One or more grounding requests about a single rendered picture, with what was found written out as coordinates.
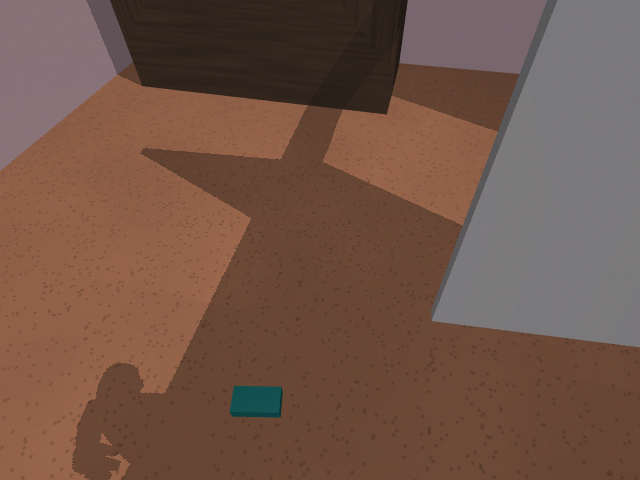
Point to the small box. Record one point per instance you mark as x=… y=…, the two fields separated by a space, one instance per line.
x=256 y=401

